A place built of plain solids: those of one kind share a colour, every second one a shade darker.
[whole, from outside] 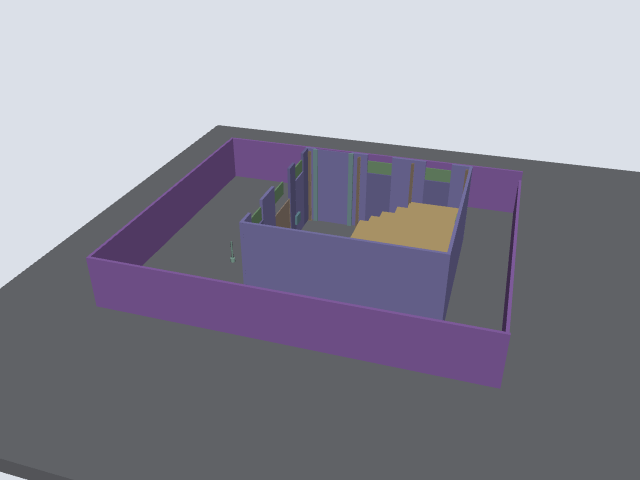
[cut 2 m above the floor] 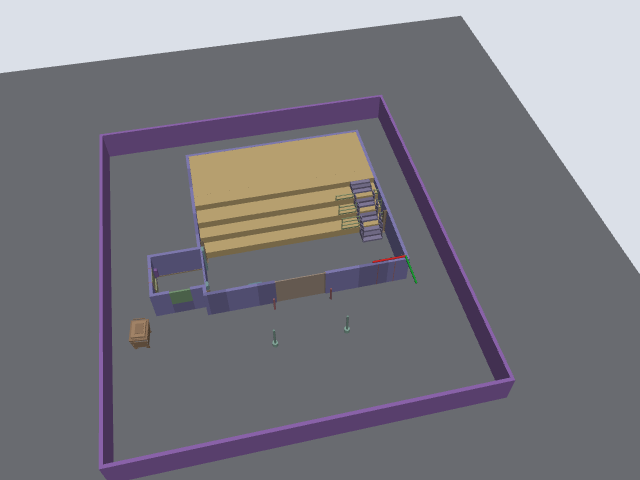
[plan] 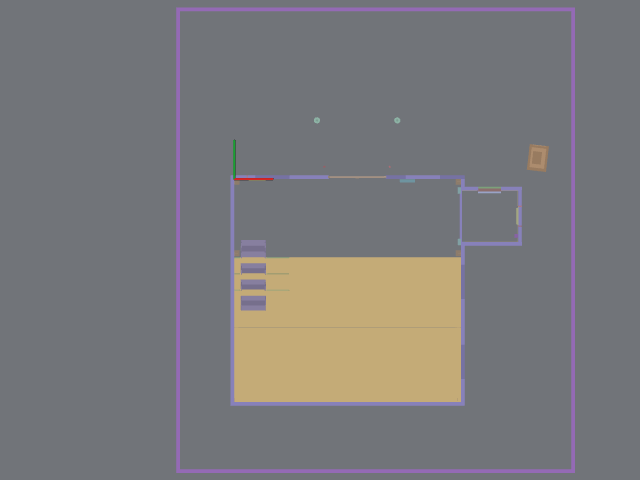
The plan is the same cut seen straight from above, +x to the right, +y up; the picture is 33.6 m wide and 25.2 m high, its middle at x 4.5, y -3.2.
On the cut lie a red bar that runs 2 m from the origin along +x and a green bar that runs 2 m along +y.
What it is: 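A works' training theatre; one tall room, parted across its whole breadth into a front floor behind the doors, 4 rows toward the back wall and a gangway along that wall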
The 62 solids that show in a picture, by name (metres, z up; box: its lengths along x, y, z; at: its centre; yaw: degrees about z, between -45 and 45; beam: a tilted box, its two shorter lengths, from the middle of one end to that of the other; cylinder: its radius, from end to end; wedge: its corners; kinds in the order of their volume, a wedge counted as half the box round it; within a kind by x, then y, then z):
{
 "raised_floor_bank_1": {"box": [11.9, 3.9, 2.7], "at": [5.95, -9.75, 1.3]},
 "raised_floor_bank_2": {"box": [11.9, 0.9, 2.17], "at": [5.95, -7.35, 1.03]},
 "raised_floor_bank_3": {"box": [11.9, 1.1, 1.61], "at": [5.95, -6.35, 0.76]},
 "raised_floor_bank_4": {"box": [11.9, 0.85, 1.11], "at": [5.95, -5.38, 0.51]},
 "raised_floor_bank_5": {"box": [11.9, 0.85, 0.61], "at": [5.95, -4.53, 0.26]},
 "yard_bound_1": {"box": [0.2, 24.45, 3.61], "at": [-2.94, -3.21, 1.75]},
 "yard_bound_2": {"box": [20.94, 0.2, 2.91], "at": [7.42, -15.34, 1.41]},
 "yard_bound_3": {"box": [20.94, 0.2, 3.61], "at": [7.42, 8.91, 1.75]},
 "yard_bound_4": {"box": [0.2, 24.45, 3.61], "at": [17.79, -3.21, 1.75]},
 "wall_1": {"box": [0.2, 12.1, 5.95], "at": [-0.1, -5.85, 2.92]},
 "wall_2": {"box": [1.31, 0.2, 5.95], "at": [0.45, 0.1, 2.92]},
 "wall_3": {"box": [1.81, 0.2, 4.55], "at": [2.0, 0.1, 2.23]},
 "wall_4": {"box": [2.06, 0.2, 5.95], "at": [3.92, 0.1, 2.92]},
 "wall_5": {"box": [12.3, 0.2, 5.95], "at": [5.95, -11.8, 2.92]},
 "wall_6": {"box": [1.06, 0.2, 5.95], "at": [8.47, 0.1, 2.92]},
 "wall_7": {"box": [1.81, 0.2, 4.55], "at": [9.9, 0.1, 2.23]},
 "wall_8": {"box": [1.31, 0.2, 5.95], "at": [11.45, 0.1, 2.92]},
 "wall_9": {"box": [0.06, 2.82, 5.95], "at": [11.87, -1.95, 2.92]},
 "wall_10": {"box": [0.06, 2.7, 2.55], "at": [11.93, -1.95, 1.23]},
 "wall_11": {"box": [0.2, 1.41, 5.95], "at": [12.0, -11.2, 2.92]},
 "wall_12": {"box": [0.2, 1.81, 4.55], "at": [12.0, -9.6, 2.23]},
 "wall_13": {"box": [0.2, 2.41, 5.95], "at": [12.0, -7.5, 2.92]},
 "wall_14": {"box": [0.2, 1.81, 4.55], "at": [12.0, -5.4, 2.23]},
 "wall_15": {"box": [0.2, 1.21, 5.95], "at": [12.0, -3.9, 2.92]},
 "wall_16": {"box": [0.2, 0.8, 5.95], "at": [12.0, -0.2, 2.92]},
 "wall_17": {"box": [0.91, 0.2, 2.55], "at": [12.35, -0.5, 1.23]},
 "wall_18": {"box": [1.21, 0.2, 0.95], "at": [13.4, -0.5, 0.42]},
 "wall_19": {"box": [3.2, 0.2, 2.55], "at": [13.5, -3.4, 1.23]},
 "wall_20": {"box": [1.11, 0.2, 2.55], "at": [14.55, -0.5, 1.23]},
 "wall_21": {"box": [0.2, 3.1, 2.55], "at": [15.0, -1.95, 1.23]},
 "door_landing_1": {"box": [1.32, 0.28, 0.42], "at": [1.0, -6.78, 1.77]},
 "door_landing_2": {"box": [1.32, 0.28, 0.28], "at": [1.0, -6.52, 1.7]},
 "door_landing_3": {"box": [1.32, 0.28, 0.14], "at": [1.0, -6.26, 1.63]},
 "door_landing_4": {"box": [1.32, 0.28, 0.33], "at": [1.0, -5.68, 1.23]},
 "door_landing_5": {"box": [1.32, 0.28, 0.17], "at": [1.0, -5.41, 1.14]},
 "door_landing_6": {"box": [1.32, 0.28, 0.33], "at": [1.0, -4.83, 0.73]},
 "door_landing_7": {"box": [1.32, 0.28, 0.17], "at": [1.0, -4.56, 0.64]},
 "door_landing_8": {"box": [1.32, 0.32, 0.47], "at": [1.0, -3.96, 0.18]},
 "door_landing_9": {"box": [1.32, 0.32, 0.33], "at": [1.0, -3.66, 0.12]},
 "door_landing_10": {"box": [1.32, 0.32, 0.19], "at": [1.0, -3.36, 0.04]},
 "window_pane_1": {"box": [1.8, 0.1, 0.91], "at": [2.0, 0.15, 4.94]},
 "window_pane_2": {"box": [1.8, 0.1, 0.91], "at": [5.95, 0.15, 4.94]},
 "window_pane_3": {"box": [1.8, 0.1, 0.91], "at": [9.9, 0.15, 4.94]},
 "window_pane_4": {"box": [0.1, 1.8, 0.91], "at": [12.05, -9.6, 4.94]},
 "window_pane_5": {"box": [0.1, 1.8, 0.91], "at": [12.05, -5.4, 4.94]},
 "window_pane_6": {"box": [1.2, 0.1, 1.26], "at": [13.4, -0.45, 1.52]},
 "pier_1": {"box": [0.17, 0.34, 5.95], "at": [11.81, -3.3, 2.92]},
 "pier_2": {"box": [0.17, 0.34, 5.95], "at": [11.81, -0.6, 2.92]},
 "roller_shutter_1": {"box": [2.86, 0.07, 0.1], "at": [6.45, 0.1, 0.08]},
 "roller_shutter_2": {"box": [2.86, 0.06, 3.65], "at": [6.45, 0.12, 1.77]},
 "beyond_waste_container_1": {"box": [0.47, 0.66, 0.22], "at": [15.89, 1.11, 1.18], "yaw": -6.6},
 "beyond_waste_container_2": {"box": [1.02, 1.36, 0.09], "at": [15.94, 1.1, 1.09], "yaw": -6.6},
 "beyond_waste_container_3": {"box": [0.77, 1.06, 0.19], "at": [15.94, 1.11, 1.17], "yaw": -6.6},
 "distribution_board_1": {"box": [0.8, 0.18, 0.7], "at": [9.09, -0.09, 1.5]},
 "door_leaf_1": {"box": [0.044, 1.0, 2.15], "at": [14.9, -1.95, 1.02]},
 "steel_column_1": {"box": [0.014, 0.2, 5.75], "at": [11.7, -7.8, 2.83]},
 "steel_column_2": {"box": [0.014, 0.2, 5.75], "at": [11.7, -3.9, 2.83]},
 "steel_column_3": {"box": [0.014, 0.2, 5.75], "at": [11.7, -0.14, 2.83]},
 "steel_column_4": {"box": [0.014, 0.2, 5.75], "at": [11.88, -3.9, 2.83]},
 "steel_column_5": {"box": [0.014, 0.2, 5.75], "at": [11.88, -0.14, 2.83]},
 "window_1": {"box": [1.26, 0.23, 0.024], "at": [13.4, -0.55, 0.89]},
 "low_rail_1": {"box": [2.94, 0.014, 0.15], "at": [13.43, -3.29, 0.03]}
}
